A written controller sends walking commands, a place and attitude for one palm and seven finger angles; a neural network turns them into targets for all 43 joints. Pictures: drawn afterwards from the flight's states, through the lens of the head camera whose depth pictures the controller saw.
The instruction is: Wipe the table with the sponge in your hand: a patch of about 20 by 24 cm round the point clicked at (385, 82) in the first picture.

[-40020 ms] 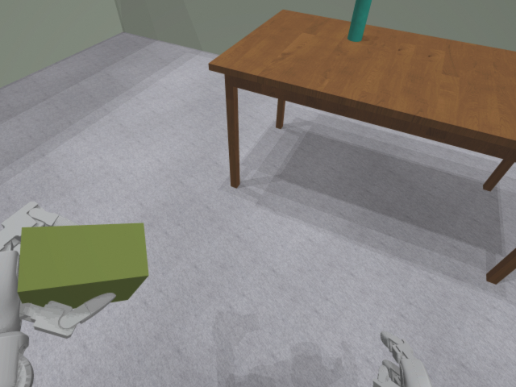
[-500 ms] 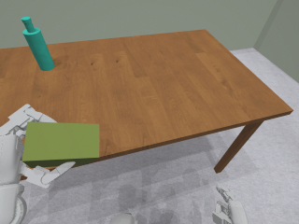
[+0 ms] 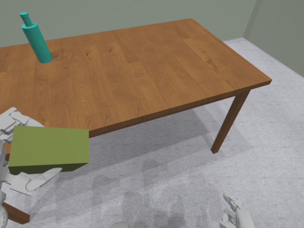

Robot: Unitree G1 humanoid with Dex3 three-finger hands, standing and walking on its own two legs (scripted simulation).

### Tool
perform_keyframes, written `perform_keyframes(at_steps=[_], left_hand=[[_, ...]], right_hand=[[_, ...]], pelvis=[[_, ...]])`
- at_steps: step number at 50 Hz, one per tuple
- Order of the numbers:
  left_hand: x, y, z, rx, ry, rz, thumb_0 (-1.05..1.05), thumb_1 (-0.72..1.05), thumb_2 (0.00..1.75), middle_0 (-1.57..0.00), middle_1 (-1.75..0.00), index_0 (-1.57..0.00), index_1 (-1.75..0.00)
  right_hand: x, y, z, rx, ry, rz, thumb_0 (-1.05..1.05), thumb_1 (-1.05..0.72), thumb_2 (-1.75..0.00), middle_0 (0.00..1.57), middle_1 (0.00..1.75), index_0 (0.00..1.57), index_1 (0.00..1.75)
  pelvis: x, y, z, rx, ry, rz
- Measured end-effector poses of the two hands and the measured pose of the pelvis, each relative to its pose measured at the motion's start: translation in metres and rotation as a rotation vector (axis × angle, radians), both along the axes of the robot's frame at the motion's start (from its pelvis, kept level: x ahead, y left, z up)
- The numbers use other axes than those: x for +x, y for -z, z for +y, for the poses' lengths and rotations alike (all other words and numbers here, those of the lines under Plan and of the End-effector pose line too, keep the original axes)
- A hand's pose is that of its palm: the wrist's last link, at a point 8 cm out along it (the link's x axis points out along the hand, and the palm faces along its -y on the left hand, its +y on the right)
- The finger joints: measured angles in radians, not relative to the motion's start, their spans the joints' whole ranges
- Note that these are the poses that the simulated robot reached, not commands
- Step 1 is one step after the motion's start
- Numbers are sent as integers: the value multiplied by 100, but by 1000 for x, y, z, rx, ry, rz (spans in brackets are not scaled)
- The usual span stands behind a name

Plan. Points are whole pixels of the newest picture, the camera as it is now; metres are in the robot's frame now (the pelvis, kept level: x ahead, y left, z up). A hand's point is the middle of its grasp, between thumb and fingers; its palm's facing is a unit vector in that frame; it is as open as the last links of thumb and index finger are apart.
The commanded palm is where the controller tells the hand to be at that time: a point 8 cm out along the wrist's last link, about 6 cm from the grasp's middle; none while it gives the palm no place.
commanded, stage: stop stepping back and stand still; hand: left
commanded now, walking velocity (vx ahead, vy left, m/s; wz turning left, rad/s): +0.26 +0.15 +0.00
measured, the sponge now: (59, 152) +0.23 +0.20 +0.16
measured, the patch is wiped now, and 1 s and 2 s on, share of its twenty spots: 1.00 1.00 1.00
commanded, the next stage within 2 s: stand and wait in 1.26 s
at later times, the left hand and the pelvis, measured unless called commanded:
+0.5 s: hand out of the picture +0.08 +0.21 +0.19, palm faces +0.41 -0.83 -0.37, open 10.1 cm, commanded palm +0.02 +0.26 +0.20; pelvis -0.14 -0.03 -0.01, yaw +1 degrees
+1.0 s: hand out of the picture +0.00 +0.21 +0.18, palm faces +0.37 -0.85 -0.37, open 10.1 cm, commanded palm -0.05 +0.24 +0.20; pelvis -0.22 -0.03 +0.00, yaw -2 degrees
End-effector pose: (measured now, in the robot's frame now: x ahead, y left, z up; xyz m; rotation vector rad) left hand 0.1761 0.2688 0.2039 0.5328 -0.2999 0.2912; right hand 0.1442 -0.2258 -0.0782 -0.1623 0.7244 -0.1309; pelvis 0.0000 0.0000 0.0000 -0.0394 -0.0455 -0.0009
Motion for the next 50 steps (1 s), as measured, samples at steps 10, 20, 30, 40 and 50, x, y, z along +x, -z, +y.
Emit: perform_keyframes(at_steps=[10, 20, 30, 40, 50], left_hand=[[-60, 21, -4, -134, 11, -13, -1, -51, 106, -72, -133, -75, -133], [-112, 7, -6, -92, 7, -80, -1, -51, 106, -72, -133, -75, -133], [-171, 23, -21, -113, 0, -44, -1, -51, 106, -72, -134, -74, -134], [-203, 15, -11, -78, 21, -85, -1, -51, 106, -72, -133, -75, -133], [-218, 12, -21, -91, -25, -7, -1, -51, 106, -72, -134, -74, -134]], right_hand=[[-77, -18, -42, -110, 81, -1, 1, -91, -90, 21, 30, 20, 30], [-148, -14, -37, -48, 110, -71, 1, -91, -90, 20, 30, 19, 30], [-188, 20, -37, -21, 20, 85, 1, -90, -90, 21, 30, 20, 30], [-208, -21, -31, -86, 50, -93, 1, -91, -90, 21, 30, 20, 30], [-246, -5, -30, 7, 39, -20, 1, -90, -90, 21, 30, 20, 30]], pelvis=[[-59, -2, -10, 61, 30, 66], [-108, -3, -16, 68, 22, 25], [-166, 10, -29, 7, -11, -1], [-209, 5, -20, 57, 47, 24], [-219, -4, -33, 26, 30, 28]])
